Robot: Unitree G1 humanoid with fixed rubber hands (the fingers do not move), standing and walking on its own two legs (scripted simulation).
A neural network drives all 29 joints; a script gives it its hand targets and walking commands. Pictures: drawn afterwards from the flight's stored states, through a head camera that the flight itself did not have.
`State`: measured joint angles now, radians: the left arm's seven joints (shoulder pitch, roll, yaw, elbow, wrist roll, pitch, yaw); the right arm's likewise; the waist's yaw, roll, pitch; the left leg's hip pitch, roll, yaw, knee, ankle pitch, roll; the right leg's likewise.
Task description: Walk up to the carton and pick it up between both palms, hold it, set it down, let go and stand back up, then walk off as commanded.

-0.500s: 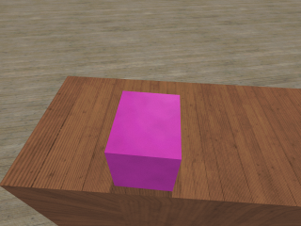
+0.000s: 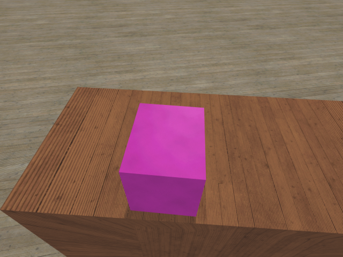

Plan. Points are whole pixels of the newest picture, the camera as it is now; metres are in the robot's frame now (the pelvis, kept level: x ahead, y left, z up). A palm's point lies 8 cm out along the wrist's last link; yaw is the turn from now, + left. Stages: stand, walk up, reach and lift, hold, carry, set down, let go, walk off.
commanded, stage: stand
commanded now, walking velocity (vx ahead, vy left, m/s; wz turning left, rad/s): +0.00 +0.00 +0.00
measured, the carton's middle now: (167, 158) +0.38 +0.02 +0.00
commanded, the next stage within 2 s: walk off in 0.70 s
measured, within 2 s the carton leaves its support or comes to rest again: neither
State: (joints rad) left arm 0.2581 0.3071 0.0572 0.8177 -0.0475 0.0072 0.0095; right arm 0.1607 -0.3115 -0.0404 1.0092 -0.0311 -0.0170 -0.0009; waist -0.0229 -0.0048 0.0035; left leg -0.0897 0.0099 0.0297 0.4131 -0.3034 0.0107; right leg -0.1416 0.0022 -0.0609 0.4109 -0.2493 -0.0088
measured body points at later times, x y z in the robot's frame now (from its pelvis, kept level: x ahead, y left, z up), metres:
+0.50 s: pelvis -0.01 +0.00 +0.00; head -0.02 +0.00 +0.45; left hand +0.08 +0.28 -0.12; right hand +0.07 -0.30 -0.12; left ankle -0.05 +0.11 -0.74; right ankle -0.02 -0.11 -0.74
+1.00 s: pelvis -0.03 -0.01 +0.00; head -0.02 +0.00 +0.45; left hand +0.07 +0.29 -0.12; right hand +0.07 -0.30 -0.12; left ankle -0.05 +0.11 -0.74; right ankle -0.02 -0.11 -0.74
